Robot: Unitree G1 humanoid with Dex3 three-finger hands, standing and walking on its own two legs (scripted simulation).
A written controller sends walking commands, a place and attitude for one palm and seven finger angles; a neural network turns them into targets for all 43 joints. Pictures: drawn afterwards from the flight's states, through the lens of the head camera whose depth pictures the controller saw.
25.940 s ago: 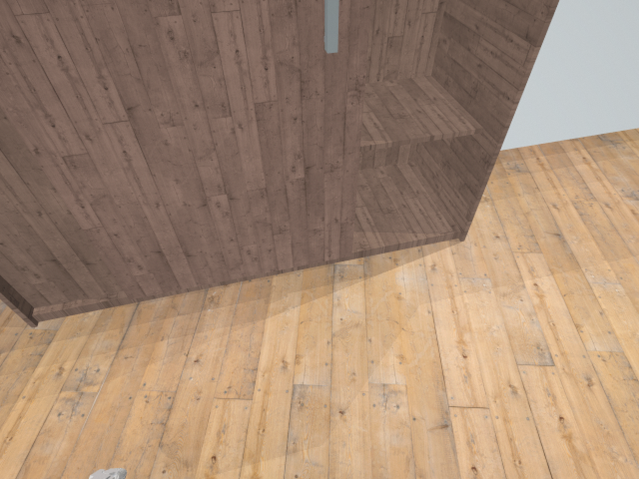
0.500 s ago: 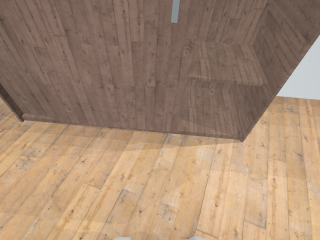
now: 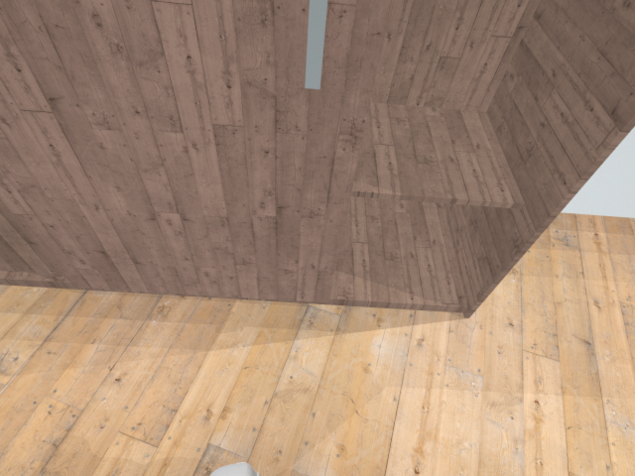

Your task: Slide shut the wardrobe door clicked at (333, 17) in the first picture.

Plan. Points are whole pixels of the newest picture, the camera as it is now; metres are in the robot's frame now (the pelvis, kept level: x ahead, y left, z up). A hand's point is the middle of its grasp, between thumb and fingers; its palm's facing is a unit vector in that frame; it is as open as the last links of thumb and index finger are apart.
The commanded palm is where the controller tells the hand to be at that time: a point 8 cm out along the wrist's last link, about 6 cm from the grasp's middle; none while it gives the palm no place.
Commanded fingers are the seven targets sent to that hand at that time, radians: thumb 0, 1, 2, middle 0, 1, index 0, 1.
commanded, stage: shuffle to correct the standing spot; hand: left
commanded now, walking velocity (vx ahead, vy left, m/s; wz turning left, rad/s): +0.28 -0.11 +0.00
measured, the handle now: out of the picture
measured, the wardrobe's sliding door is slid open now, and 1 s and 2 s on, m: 0.49 0.49 0.49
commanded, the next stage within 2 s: come to a stop and stand still in 0.46 s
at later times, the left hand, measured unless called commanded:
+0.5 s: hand (242, 402) +0.24 +0.13 -0.16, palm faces +0.05 -0.98 -0.19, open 7.3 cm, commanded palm none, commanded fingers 0.00 0.90 0.90 -0.20 -0.30 -0.20 -0.30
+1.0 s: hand (267, 330) +0.35 +0.11 -0.15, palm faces +0.07 -0.95 -0.30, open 7.3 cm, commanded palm none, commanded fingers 0.00 0.90 0.90 -0.20 -0.30 -0.20 -0.30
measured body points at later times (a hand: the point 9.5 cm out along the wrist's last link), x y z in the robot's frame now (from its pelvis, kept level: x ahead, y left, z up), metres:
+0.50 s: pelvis +0.20 -0.06 +0.02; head +0.24 -0.04 +0.46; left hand +0.24 +0.18 -0.15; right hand +0.22 -0.29 -0.14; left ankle +0.18 +0.06 -0.68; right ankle +0.17 -0.17 -0.72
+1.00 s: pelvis +0.31 -0.10 +0.01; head +0.38 -0.12 +0.45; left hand +0.35 +0.16 -0.13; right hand +0.38 -0.35 -0.16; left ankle +0.23 +0.03 -0.64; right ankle +0.31 -0.20 -0.72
